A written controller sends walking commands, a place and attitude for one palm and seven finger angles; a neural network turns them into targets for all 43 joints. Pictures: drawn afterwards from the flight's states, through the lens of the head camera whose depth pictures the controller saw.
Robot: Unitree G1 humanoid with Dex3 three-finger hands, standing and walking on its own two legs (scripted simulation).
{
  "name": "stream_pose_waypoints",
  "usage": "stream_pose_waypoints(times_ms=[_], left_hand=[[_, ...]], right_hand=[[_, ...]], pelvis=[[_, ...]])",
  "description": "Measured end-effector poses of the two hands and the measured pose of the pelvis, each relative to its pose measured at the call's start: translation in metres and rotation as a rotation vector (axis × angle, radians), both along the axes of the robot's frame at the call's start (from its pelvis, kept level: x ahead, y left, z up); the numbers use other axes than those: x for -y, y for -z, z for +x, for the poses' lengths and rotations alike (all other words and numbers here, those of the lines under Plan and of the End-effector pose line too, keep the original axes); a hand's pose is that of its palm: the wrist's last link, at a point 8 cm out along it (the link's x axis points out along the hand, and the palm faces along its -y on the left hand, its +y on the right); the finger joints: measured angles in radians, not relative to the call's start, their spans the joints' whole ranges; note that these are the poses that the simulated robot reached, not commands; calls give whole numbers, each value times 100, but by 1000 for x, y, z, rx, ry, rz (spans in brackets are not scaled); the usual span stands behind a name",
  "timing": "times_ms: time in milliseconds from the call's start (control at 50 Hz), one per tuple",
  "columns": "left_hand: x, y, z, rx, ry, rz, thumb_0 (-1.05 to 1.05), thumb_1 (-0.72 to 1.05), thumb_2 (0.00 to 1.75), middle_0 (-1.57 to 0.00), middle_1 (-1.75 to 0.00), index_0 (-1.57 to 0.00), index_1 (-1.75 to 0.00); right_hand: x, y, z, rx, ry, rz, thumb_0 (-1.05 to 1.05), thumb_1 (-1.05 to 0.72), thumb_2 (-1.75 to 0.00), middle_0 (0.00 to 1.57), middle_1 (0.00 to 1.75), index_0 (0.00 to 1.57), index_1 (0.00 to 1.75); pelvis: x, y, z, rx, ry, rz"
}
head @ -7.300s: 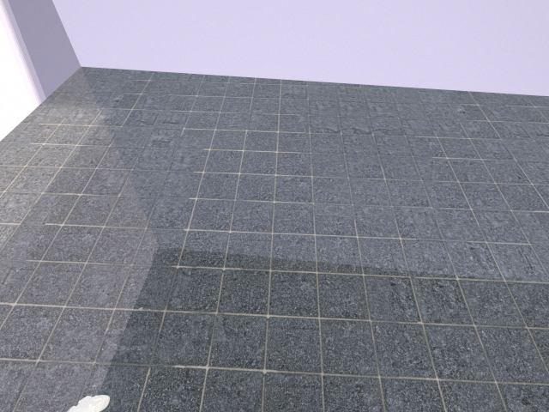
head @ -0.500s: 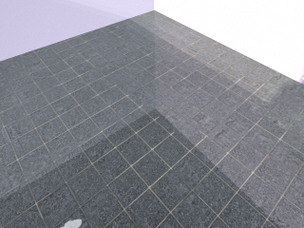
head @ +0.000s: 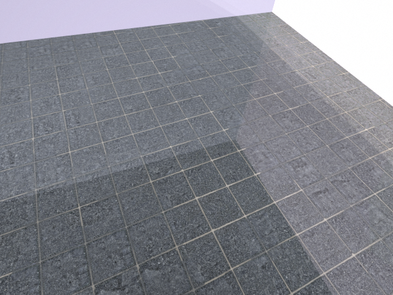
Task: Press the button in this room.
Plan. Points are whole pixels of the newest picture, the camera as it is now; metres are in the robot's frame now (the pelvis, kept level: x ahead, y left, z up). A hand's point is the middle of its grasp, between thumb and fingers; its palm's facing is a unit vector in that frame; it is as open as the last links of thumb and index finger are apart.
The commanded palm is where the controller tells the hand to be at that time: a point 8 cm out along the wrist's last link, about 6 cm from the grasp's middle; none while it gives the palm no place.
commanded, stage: turn or walk to find it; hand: left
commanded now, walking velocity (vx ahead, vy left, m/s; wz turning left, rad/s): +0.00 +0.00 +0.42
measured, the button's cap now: out of the picture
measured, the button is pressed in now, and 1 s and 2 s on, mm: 0 0 0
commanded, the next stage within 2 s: none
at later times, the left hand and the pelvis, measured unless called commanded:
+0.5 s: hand out of the picture +0.03 +0.18 -0.13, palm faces +0.21 -0.93 -0.29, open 7.4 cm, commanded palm none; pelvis -0.03 -0.03 +0.01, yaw +12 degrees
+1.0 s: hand out of the picture -0.13 +0.22 -0.17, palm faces +0.45 -0.86 -0.24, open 7.4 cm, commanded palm none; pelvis -0.07 +0.01 +0.01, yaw +25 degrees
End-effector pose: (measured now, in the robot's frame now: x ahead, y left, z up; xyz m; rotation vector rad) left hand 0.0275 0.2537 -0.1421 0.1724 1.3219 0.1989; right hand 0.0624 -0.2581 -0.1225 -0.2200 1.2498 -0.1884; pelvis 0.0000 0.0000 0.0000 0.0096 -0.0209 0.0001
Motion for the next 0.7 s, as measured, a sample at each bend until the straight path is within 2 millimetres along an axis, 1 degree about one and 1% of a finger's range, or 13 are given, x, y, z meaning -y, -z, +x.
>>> stream_pose_waypoints(times_ms=[40,80,140,200,240,300,360,400,440,500,580,640,700], left_hand=[[-10,-1,-10,-31,-18,7,1,91,90,-20,-29,-20,-30],[-18,-6,-14,-35,-34,10,1,91,90,-20,-29,-20,-30],[-24,-15,-14,-4,-50,15,1,91,90,-20,-29,-20,-30],[-24,-22,-10,35,-61,25,1,91,90,-20,-29,-19,-30],[-21,-26,-5,61,-65,32,1,91,90,-20,-29,-19,-30],[-12,-31,2,104,-68,43,1,91,90,-20,-29,-19,-30],[1,-36,7,148,-71,57,1,91,90,-20,-29,-19,-30],[11,-37,6,178,-75,73,0,91,90,-20,-29,-20,-30],[21,-41,-1,191,-86,79,0,91,90,-20,-29,-20,-30],[32,-46,-18,185,-123,77,0,91,90,-20,-29,-20,-30],[41,-46,-42,147,-170,66,0,90,90,-21,-29,-20,-30],[45,-41,-61,122,-209,52,0,90,90,-21,-29,-20,-30],[44,-35,-83,93,-250,35,0,90,90,-21,-29,-20,-30]], right_hand=[[-10,-6,8,33,-21,-2,1,-91,-90,19,30,20,30],[-19,-11,14,50,-41,-1,1,-91,-90,19,30,20,30],[-28,-15,20,60,-70,11,1,-91,-90,20,30,20,30],[-33,-14,22,65,-90,28,1,-91,-90,20,30,20,30],[-33,-11,21,62,-100,40,1,-91,-90,20,30,20,30],[-27,-5,17,48,-109,57,1,-91,-90,20,30,20,30],[-16,6,10,29,-114,76,1,-91,-90,20,30,20,30],[-7,16,7,17,-118,89,1,-91,-90,20,30,20,30],[2,20,4,-5,-127,93,1,-91,-90,20,30,20,30],[11,18,0,-42,-150,90,1,-91,-90,20,30,20,30],[19,15,-4,-77,-180,79,1,-91,-90,20,30,20,30],[20,12,-6,-109,-208,62,1,-91,-90,19,30,20,30],[15,9,-3,-128,-246,43,1,-91,-90,19,30,20,30]], pelvis=[[-5,-3,-2,1,-6,-8],[-8,-8,-4,1,-20,-16],[-11,-14,-6,0,-42,-21],[-10,-16,-9,-1,-65,-20],[-8,-16,-12,-2,-83,-17],[-1,-15,-16,-5,-109,-11],[10,-11,-20,-8,-135,1],[19,-6,-22,-9,-153,8],[25,-6,-26,0,-181,5],[31,-11,-30,5,-213,16],[35,-15,-34,5,-257,18],[35,-16,-36,1,-286,19],[31,-16,-40,-4,-315,16]])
